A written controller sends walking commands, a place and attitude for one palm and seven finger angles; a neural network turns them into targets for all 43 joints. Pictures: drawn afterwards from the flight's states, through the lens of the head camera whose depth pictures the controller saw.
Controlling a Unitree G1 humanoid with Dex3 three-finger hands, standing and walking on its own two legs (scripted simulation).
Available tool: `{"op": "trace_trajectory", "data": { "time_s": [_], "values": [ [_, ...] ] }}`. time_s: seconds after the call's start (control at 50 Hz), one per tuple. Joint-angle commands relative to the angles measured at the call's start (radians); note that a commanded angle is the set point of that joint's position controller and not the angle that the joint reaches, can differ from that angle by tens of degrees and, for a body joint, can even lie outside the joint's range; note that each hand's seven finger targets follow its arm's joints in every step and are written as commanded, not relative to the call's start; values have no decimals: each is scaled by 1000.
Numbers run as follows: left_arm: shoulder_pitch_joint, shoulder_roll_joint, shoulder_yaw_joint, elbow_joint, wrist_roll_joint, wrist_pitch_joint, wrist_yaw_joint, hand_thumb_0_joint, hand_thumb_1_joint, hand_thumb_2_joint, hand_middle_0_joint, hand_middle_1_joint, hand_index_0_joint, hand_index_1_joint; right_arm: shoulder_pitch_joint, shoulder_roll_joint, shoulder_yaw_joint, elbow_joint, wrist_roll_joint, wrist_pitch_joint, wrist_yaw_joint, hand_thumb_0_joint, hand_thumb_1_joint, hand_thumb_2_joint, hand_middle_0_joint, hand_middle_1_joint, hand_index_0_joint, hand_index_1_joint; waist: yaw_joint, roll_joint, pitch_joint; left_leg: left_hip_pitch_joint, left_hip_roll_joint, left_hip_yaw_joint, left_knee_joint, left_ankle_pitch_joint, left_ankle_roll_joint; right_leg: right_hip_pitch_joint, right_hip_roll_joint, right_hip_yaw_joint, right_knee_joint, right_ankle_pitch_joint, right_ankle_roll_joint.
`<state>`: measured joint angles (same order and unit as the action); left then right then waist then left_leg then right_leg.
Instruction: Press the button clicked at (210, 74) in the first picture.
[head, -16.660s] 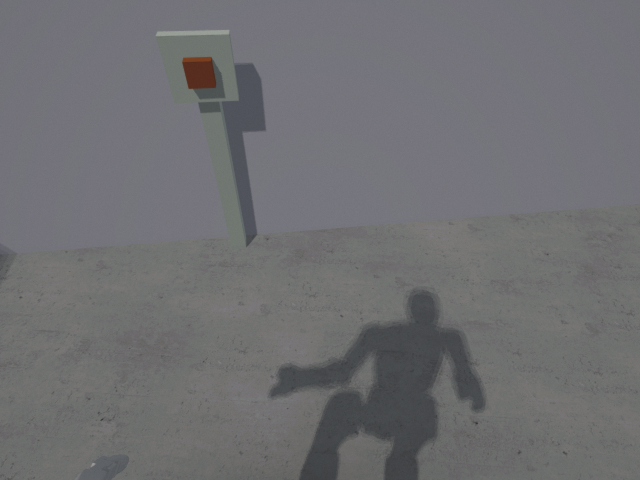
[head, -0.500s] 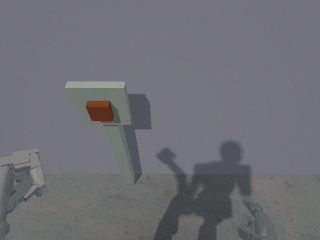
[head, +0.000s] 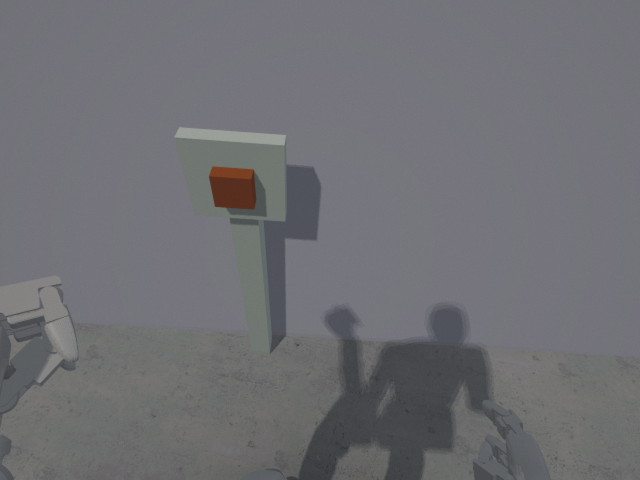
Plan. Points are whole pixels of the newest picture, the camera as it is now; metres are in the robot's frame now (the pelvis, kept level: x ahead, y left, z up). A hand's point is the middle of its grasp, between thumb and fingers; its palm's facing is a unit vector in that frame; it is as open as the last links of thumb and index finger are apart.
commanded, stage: step back with the hand held close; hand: left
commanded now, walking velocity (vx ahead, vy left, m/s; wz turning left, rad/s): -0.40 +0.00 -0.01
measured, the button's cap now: (234, 187) +0.57 +0.20 +0.01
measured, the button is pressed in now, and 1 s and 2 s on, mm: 0 0 0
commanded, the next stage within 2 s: stop stepping back and stand still in 0.40 s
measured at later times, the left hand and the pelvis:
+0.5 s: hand (12, 428) +0.12 +0.23 +0.19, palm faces +0.28 -0.84 -0.46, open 3.1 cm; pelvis -0.10 +0.00 -0.01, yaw -3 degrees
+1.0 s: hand out of the picture +0.02 +0.25 +0.20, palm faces +0.32 -0.83 -0.45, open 3.1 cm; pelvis -0.17 +0.03 +0.02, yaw -2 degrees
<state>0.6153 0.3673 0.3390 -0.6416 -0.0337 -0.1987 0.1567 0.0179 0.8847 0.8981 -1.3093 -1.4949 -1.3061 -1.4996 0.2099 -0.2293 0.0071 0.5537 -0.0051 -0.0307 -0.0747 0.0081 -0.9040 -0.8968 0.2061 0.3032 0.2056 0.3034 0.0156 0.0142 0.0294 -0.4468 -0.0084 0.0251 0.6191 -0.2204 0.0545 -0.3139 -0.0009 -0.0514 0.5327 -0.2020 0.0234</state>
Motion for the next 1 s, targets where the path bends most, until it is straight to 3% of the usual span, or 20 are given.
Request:
{"op": "trace_trajectory", "data": {
  "time_s": [0.0,0.08,0.2,0.26,0.28,0.32,0.36,0.4,0.46,0.5,0.52,0.54,0.56,0.62,0.7,0.74,0.76,0.78,0.86,0.98],
  "values": [
    [-57,188,169,-216,8,-79,21,0,900,900,-1300,-1500,-1300,-1500,-124,-139,-49,-164,-4,-79,-24,0,-900,-900,200,300,200,300,-21,277,-72,-227,263,-408,-526,-556,63,209,88,32,235,-155,-1],
    [-8,192,198,-160,9,-93,8,0,900,900,-1300,-1500,-1300,-1500,-113,-110,-69,-148,-14,-97,0,0,-900,-900,200,300,200,300,-8,161,-114,-195,294,-353,-498,-438,90,183,101,62,420,-270,-26],
    [47,174,132,-200,-42,-93,-15,0,900,900,-1300,-1500,-1300,-1500,-86,-96,-57,-89,-14,-112,35,0,-900,-900,200,300,200,300,-8,161,-211,171,200,-202,-418,-135,-41,131,72,8,-168,-268,-47],
    [-36,233,152,-236,-40,-121,-13,0,900,900,-1300,-1500,-1300,-1500,-69,-77,-45,-58,-10,-77,32,0,-900,-900,200,300,200,300,-23,-27,-216,395,105,-58,-75,110,-62,-86,-134,188,-330,33,-81],
    [-67,260,174,-245,-45,-128,-4,0,900,900,-1300,-1500,-1300,-1500,-85,-71,-39,-59,-10,-78,20,0,-900,-900,200,300,200,300,-24,-60,-223,418,86,-29,-32,101,-60,-111,-172,161,-304,152,-76],
    [-128,266,167,-278,-45,-134,-6,0,900,900,-1300,-1500,-1300,-1500,-114,-87,-51,-65,6,-100,2,0,-900,-900,200,300,200,300,-24,-85,-267,463,86,-28,-101,178,-49,-82,-81,63,-204,151,-12],
    [-67,250,180,-235,-51,-108,-15,0,900,900,-1300,-1500,-1300,-1500,-125,-108,-54,-94,6,-96,-4,0,-900,-900,200,300,200,300,-24,62,-269,502,139,-112,-204,450,-4,-69,43,21,-61,99,36],
    [-30,252,206,-183,-66,-108,-26,0,900,900,-1300,-1500,-1300,-1500,-135,-107,-58,-99,-3,-93,8,0,-900,-900,200,300,200,300,-21,194,-252,401,238,-227,-384,255,32,-33,104,21,72,-298,16],
    [54,249,244,-128,-84,-90,-27,0,900,900,-1300,-1500,-1300,-1500,-153,-106,-61,-112,-32,-83,16,0,-900,-900,200,300,200,300,-1,241,-199,43,276,-248,-583,-285,-71,195,112,-3,64,-409,-72],
    [120,226,227,-80,-78,-81,-28,0,900,900,-1300,-1500,-1300,-1500,-126,-93,-70,-107,-9,-59,23,0,-900,-900,200,300,200,300,4,79,-192,55,107,-14,-260,-236,-112,128,14,40,-165,-338,-86],
    [138,245,227,-110,-77,-79,-24,0,900,900,-1300,-1500,-1300,-1500,-104,-83,-78,-114,20,-54,28,0,-900,-900,200,300,200,300,-8,-183,-189,266,-14,44,174,-140,-131,-233,-184,238,-391,-448,-105],
    [119,231,191,-147,-69,-66,-19,0,900,900,-1300,-1500,-1300,-1500,-133,-93,-80,-111,17,-44,30,0,-900,-900,200,300,200,300,1,-301,-69,146,-78,-23,496,-167,-127,-395,-367,454,-489,-550,-194],
    [85,231,197,-146,-43,-52,-10,0,900,900,-1300,-1500,-1300,-1500,-128,-99,-78,-90,9,-36,33,0,-900,-900,200,300,200,300,-17,-247,-18,-17,-35,-80,628,-154,-107,-373,-380,408,-449,-500,-221],
    [-75,194,118,-184,-18,-37,-15,0,900,900,-1300,-1500,-1300,-1500,-151,-67,-38,-115,4,-55,14,0,-900,-900,200,300,200,300,-51,-113,23,16,70,-38,336,-145,-79,-241,-223,160,-333,-356,-138],
    [-148,153,95,-133,20,-66,33,0,900,900,-1300,-1500,-1300,-1500,-54,-103,-42,-64,1,-149,-33,0,-900,-900,200,300,200,300,-33,43,-56,211,46,-17,-297,-34,-20,72,-117,119,-81,36,-80],
    [-213,192,97,-232,28,-82,39,0,900,900,-1300,-1500,-1300,-1500,-40,-127,-53,-87,5,-170,-28,0,-900,-900,200,300,200,300,-12,241,-137,405,239,-235,-235,380,35,-58,-33,48,92,-70,-18],
    [-228,213,108,-239,30,-85,33,0,900,900,-1300,-1500,-1300,-1500,-40,-123,-59,-91,6,-180,-17,0,-900,-900,200,300,200,300,-10,207,-150,445,256,-238,-224,500,38,-100,-4,32,131,-155,-12],
    [-210,221,117,-274,16,-83,23,0,900,900,-1300,-1500,-1300,-1500,-19,-78,-43,-65,-7,-188,-11,0,-900,-900,200,300,200,300,-43,309,-147,440,236,-317,-301,512,4,-136,14,12,218,-246,-6],
    [-8,155,113,-230,2,-62,16,0,900,900,-1300,-1500,-1300,-1500,-63,-84,-49,-82,3,-198,26,0,-900,-900,200,300,200,300,-23,134,-110,212,258,-264,-402,-55,55,-20,-3,43,256,-211,-10],
    [66,160,144,-64,-4,-11,16,0,900,900,-1300,-1500,-1300,-1500,-95,-85,-47,-113,-3,-103,11,0,-900,-900,200,300,200,300,-30,143,-44,-144,185,-131,-399,-506,1,303,57,-96,-26,-251,-53]
  ]
}}
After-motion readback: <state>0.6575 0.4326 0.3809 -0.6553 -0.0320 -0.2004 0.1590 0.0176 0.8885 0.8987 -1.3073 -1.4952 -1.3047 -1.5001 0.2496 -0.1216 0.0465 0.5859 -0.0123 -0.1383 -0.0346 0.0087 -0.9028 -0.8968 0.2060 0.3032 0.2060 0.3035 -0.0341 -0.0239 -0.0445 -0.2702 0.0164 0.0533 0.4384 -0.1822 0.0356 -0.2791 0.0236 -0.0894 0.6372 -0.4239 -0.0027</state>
